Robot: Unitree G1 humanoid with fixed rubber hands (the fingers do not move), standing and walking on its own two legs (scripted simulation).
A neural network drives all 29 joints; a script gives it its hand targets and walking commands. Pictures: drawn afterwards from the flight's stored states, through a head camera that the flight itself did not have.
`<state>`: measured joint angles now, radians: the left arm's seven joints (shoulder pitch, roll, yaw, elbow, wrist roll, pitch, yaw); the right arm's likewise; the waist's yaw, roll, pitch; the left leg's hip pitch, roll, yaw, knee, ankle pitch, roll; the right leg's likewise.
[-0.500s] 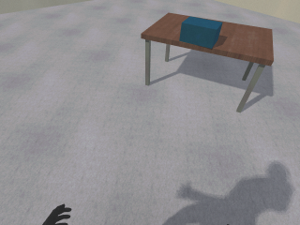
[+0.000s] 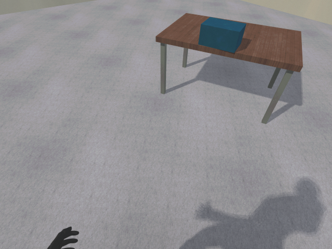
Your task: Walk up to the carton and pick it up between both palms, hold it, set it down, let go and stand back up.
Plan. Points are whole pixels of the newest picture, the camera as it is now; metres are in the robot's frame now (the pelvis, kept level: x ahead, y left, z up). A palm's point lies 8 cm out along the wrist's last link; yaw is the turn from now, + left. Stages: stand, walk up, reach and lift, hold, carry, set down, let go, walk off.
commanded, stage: stand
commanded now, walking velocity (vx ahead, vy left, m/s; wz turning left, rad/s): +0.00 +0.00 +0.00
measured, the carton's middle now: (221, 34) +1.61 -0.38 -0.10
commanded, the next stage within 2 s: none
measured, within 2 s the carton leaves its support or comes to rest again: neither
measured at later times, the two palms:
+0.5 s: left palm out of the picture +0.14 +0.28 -0.08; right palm out of the picture +0.11 -0.24 -0.11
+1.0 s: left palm out of the picture +0.13 +0.28 -0.08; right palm out of the picture +0.10 -0.24 -0.11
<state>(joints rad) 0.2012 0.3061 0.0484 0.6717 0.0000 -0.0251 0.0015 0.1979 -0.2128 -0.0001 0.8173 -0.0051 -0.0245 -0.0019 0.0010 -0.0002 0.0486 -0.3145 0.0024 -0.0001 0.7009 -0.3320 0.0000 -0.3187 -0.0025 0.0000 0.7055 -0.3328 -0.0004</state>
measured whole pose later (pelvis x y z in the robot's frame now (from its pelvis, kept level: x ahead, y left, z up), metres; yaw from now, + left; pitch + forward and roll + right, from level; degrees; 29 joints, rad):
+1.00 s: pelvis +0.00 +0.00 +0.00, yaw +0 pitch -3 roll +0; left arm 0.20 0.31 0.05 0.69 0.00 -0.03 0.00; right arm 0.20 -0.21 0.00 0.83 -0.01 -0.02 0.00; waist 0.00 -0.01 0.07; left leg -0.31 0.00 0.00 0.70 -0.33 0.00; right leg -0.32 0.00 0.00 0.70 -0.33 0.00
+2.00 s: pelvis +0.00 +0.00 +0.00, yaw +0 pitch -3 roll +0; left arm 0.20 0.31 0.05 0.69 0.00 -0.03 0.00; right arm 0.20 -0.22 0.00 0.83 -0.01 -0.02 0.00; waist 0.00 0.00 0.07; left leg -0.31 0.00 0.00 0.70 -0.33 0.00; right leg -0.32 0.00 0.00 0.70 -0.33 0.00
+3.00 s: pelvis +0.00 +0.00 +0.00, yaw +0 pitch -3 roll +0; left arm 0.20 0.31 0.05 0.69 0.00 -0.03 0.00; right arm 0.20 -0.22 0.00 0.84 -0.01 -0.03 0.00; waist 0.00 0.00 0.07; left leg -0.31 0.00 0.00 0.70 -0.34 0.00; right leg -0.32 0.00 0.00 0.70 -0.34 0.00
